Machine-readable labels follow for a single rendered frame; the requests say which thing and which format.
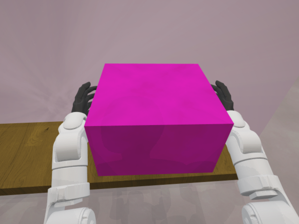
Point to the robot left hand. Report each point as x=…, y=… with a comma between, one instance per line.
x=81, y=103

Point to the right robot forearm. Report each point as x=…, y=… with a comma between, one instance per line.
x=255, y=177

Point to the robot left upper arm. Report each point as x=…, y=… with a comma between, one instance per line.
x=73, y=216

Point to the table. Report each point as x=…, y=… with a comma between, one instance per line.
x=26, y=163

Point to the robot right upper arm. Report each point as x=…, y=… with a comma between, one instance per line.
x=271, y=212

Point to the robot right hand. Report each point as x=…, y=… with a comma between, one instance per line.
x=223, y=95

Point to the left robot forearm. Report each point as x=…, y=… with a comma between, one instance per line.
x=69, y=164

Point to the carton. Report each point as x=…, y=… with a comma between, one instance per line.
x=155, y=118

